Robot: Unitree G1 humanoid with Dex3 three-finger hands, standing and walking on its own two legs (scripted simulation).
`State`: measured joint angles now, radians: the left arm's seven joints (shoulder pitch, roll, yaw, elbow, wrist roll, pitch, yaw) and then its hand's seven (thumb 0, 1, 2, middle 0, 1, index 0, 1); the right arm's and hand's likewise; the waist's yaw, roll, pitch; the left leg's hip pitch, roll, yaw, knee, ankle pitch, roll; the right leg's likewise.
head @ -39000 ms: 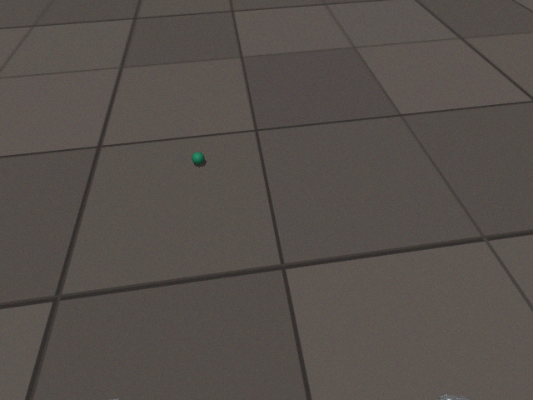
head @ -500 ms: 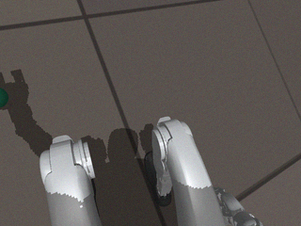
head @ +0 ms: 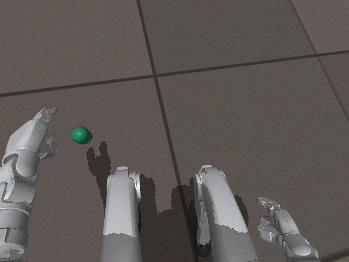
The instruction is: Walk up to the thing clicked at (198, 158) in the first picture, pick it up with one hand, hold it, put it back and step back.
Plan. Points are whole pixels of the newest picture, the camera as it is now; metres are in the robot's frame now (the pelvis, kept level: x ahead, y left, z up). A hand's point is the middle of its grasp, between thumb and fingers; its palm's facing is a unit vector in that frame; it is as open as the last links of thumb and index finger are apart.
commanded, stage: home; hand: left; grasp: from above
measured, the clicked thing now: (80, 134) +0.49 +0.35 -0.44
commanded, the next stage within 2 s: none
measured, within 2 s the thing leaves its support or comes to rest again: neither
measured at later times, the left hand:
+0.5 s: hand (38, 189) +0.25 +0.21 +0.10, palm faces +0.10 -0.95 -0.29, open 7.5 cm
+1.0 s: hand (13, 216) +0.22 +0.19 +0.19, palm faces +0.16 -0.97 -0.19, open 7.4 cm
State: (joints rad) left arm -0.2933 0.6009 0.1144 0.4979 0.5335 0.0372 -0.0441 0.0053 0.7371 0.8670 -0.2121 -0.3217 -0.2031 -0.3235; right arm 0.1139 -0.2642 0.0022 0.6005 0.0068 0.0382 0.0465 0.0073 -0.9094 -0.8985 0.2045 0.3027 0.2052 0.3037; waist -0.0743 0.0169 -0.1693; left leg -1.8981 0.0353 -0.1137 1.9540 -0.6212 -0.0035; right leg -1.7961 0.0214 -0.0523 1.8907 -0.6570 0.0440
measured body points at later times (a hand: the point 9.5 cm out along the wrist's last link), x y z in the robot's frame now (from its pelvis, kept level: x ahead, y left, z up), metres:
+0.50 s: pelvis +0.05 -0.01 +0.18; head +0.12 +0.02 +0.63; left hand +0.24 +0.26 +0.12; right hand +0.24 -0.22 +0.10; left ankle +0.09 +0.12 -0.44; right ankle +0.09 -0.14 -0.44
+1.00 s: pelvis +0.08 -0.01 +0.24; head +0.10 +0.00 +0.69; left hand +0.21 +0.24 +0.21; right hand +0.28 -0.22 +0.19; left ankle +0.09 +0.12 -0.44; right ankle +0.09 -0.14 -0.44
